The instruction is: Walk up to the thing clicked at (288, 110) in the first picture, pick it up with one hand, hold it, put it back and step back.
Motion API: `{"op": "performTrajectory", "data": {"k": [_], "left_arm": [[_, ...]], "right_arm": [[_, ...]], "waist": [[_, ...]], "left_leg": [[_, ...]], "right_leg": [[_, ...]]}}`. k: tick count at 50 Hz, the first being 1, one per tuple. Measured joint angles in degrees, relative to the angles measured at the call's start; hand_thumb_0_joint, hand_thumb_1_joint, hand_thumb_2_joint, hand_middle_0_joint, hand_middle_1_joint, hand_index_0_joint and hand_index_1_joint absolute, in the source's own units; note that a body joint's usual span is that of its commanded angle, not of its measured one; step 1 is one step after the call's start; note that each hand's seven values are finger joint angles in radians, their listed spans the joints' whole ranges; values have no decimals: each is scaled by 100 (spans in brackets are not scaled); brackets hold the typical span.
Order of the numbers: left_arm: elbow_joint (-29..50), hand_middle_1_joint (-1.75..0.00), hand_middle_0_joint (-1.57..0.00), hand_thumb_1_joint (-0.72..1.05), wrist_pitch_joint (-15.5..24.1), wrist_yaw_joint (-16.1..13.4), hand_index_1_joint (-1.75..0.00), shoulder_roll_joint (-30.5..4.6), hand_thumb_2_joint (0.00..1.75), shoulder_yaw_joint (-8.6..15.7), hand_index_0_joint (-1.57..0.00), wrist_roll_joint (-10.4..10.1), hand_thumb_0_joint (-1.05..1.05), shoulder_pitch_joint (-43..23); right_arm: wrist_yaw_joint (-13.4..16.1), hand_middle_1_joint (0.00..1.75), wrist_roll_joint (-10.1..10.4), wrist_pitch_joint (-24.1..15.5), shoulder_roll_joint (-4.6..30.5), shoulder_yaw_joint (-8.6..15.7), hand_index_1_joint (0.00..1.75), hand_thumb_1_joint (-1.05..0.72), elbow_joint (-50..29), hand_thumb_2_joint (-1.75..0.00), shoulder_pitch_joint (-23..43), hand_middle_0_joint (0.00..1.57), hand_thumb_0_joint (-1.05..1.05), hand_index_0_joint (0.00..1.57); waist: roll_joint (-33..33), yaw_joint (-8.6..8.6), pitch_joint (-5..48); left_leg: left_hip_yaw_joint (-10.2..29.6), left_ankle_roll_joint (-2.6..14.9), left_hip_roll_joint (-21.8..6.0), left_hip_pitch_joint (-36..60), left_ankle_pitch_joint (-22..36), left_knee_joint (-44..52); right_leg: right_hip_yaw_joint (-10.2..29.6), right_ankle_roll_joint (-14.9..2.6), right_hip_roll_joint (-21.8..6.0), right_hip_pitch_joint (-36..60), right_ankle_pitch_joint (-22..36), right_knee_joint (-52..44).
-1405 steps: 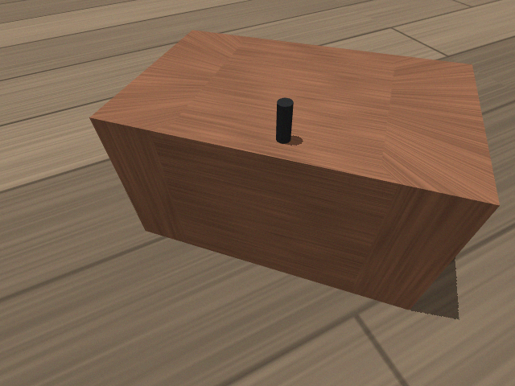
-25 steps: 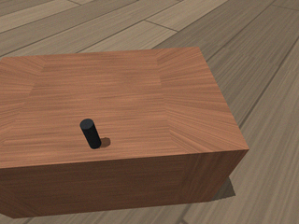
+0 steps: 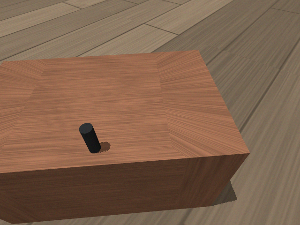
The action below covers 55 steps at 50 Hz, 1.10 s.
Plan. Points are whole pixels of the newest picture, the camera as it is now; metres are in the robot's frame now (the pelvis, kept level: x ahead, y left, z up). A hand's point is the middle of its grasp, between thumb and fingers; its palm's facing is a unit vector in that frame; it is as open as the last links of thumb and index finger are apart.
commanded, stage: stand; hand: left
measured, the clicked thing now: (90, 138) +0.44 +0.22 -0.07
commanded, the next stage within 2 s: step back in 0.70 s
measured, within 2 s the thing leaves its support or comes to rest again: neither
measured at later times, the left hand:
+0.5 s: hand out of the picture +0.05 +0.25 -0.16, palm faces -0.03 -0.94 -0.33, open 7.4 cm
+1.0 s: hand out of the picture +0.03 +0.26 -0.17, palm faces -0.03 -0.91 -0.41, open 7.4 cm
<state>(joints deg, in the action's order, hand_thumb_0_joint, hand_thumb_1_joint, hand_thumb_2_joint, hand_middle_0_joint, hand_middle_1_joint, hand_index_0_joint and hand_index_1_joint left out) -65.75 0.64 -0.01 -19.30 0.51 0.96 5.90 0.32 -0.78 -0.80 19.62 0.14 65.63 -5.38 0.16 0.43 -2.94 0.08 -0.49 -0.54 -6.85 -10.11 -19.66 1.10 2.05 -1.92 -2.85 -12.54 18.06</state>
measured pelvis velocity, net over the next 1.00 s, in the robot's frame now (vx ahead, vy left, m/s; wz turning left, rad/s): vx -0.05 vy -0.02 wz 0.00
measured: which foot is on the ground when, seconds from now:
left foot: down 0.00-0.94, up 0.96-1.00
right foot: down 0.00-1.00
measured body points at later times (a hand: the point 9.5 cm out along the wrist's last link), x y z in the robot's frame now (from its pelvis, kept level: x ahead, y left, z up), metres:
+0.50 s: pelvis -0.01 +0.00 +0.00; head +0.00 +0.00 +0.45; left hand +0.05 +0.30 -0.14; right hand +0.06 -0.30 -0.13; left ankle +0.01 +0.12 -0.75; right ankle -0.03 -0.14 -0.75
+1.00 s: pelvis -0.05 -0.02 -0.02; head +0.00 -0.03 +0.42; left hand +0.03 +0.30 -0.14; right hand +0.06 -0.34 -0.15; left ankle -0.02 +0.11 -0.72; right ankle -0.03 -0.14 -0.75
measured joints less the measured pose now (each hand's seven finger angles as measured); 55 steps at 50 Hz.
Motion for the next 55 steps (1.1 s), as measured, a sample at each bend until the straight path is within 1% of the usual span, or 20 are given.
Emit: {"op": "performTrajectory", "data": {"k": [19, 35, 36, 40, 44, 45, 46, 47, 48, 49, 50, 51, 53, 55], "left_arm": [[11, -30, -21, 90, -16, 27, -30, -29, 89, 10, -21, 12, 0, 164], [80, -30, -21, 90, -2, 31, -30, -41, 89, -17, -21, 0, 0, 170], [123, -30, -21, 90, -18, 36, -30, -45, 89, 11, -21, -16, 0, 165], [429, -30, -21, 90, -82, -10, -30, -154, 89, 149, -21, -83, 0, 12], [718, -30, -21, 90, -158, -43, -30, -307, 89, 230, -21, -71, 0, -100], [778, -30, -21, 90, -169, -42, -30, -335, 89, 242, -21, -56, 0, -85], [826, -30, -21, 90, -176, -38, -30, -351, 89, 256, -21, -40, 0, -55], [857, -30, -21, 90, -183, -33, -30, -332, 89, 270, -21, -23, 0, -29], [885, -30, -21, 90, -187, -20, -30, -295, 89, 277, -21, -2, 0, -6], [922, -30, -21, 90, -191, -7, -30, -255, 89, 273, -21, 29, 0, 22], [971, -30, -21, 90, -192, 1, -30, -222, 89, 265, -21, 66, 0, 60], [1021, -30, -21, 90, -198, 2, -30, -192, 89, 262, -21, 93, 0, 101], [1097, -30, -21, 90, -231, -5, -30, -142, 89, 259, -21, 121, 0, 135], [1186, -30, -21, 90, -264, -15, -30, -134, 89, 254, -21, 154, 0, 103]], "right_arm": [[-32, 30, -2, 21, 2, 11, 30, -90, 28, -90, -144, 20, 0, 21], [-37, 30, 7, 5, 5, -4, 30, -91, -12, -90, -129, 20, 0, 21], [-49, 30, 7, 25, 8, 7, 30, -90, -36, -90, -109, 20, 0, 21], [-68, 30, 56, 118, 37, 86, 30, -90, -270, -90, 86, 20, 0, 21], [-78, 30, 66, 225, 83, 175, 30, -90, -552, -90, 264, 20, 0, 21], [-76, 30, 65, 259, 106, 194, 30, -90, -620, -90, 292, 20, 0, 21], [-74, 30, 67, 294, 136, 214, 30, -90, -685, -90, 310, 20, 0, 21], [-69, 30, 75, 330, 186, 239, 30, -90, -740, -90, 329, 20, 0, 21], [-57, 30, 79, 368, 242, 266, 30, -90, -788, -90, 342, 20, 0, 21], [-37, 30, 65, 409, 288, 291, 30, -90, -836, -90, 341, 20, 0, 21], [-20, 30, 47, 442, 318, 307, 30, -90, -882, -90, 334, 20, 0, 21], [-16, 30, 45, 459, 341, 315, 30, -91, -925, -90, 321, 20, 0, 21], [-32, 30, 99, 445, 385, 321, 30, -91, -1020, -90, 248, 20, 0, 21], [-34, 30, 142, 417, 406, 310, 30, -91, -1093, -90, 130, 20, 0, 21]], "waist": [[-19, 11, -19], [-28, -4, -29], [-30, -5, -32], [-79, -19, -331], [-102, -55, -622], [-91, -67, -657], [-69, -72, -666], [14, -59, -684], [96, -38, -709], [130, -46, -724], [118, -90, -728], [94, -133, -725], [94, -138, -704], [101, -109, -663]], "left_leg": [[22, -8, -7, -50, 83, 39], [21, -5, -5, -76, 64, 21], [18, 0, -6, -130, 45, -36], [11, 24, 2, -462, -48, -439], [6, -5, -43, -800, -102, -820], [4, -19, -63, -896, -147, -965], [10, -23, -84, -1010, -211, -1143], [54, 28, -127, -1130, -290, -1351], [173, 88, -92, -1266, -483, -1676], [313, 129, 51, -1422, -949, -2179], [386, 156, 229, -1568, -1393, -2732], [409, 177, 380, -1684, -1673, -3231], [455, 186, 567, -1812, -1840, -3957], [481, 143, 616, -1785, -1815, -4213]], "right_leg": [[-20, -14, 10, -57, 60, -8], [-20, -11, 6, -76, 49, -6], [-15, -13, 8, -137, 25, 64], [6, -61, 10, -572, -167, 683], [-22, -257, 57, -1079, -291, 1392], [-25, -280, 76, -1158, -356, 1501], [-25, -244, 95, -1210, -449, 1562], [-63, -208, 142, -1259, -472, 1640], [-110, -214, 167, -1287, -471, 1703], [-115, -231, 150, -1322, -461, 1751], [-66, -247, 108, -1372, -438, 1780], [-4, -257, 65, -1419, -395, 1771], [25, -251, 1, -1479, -268, 1656], [-17, -218, -43, -1570, -150, 1554]]}}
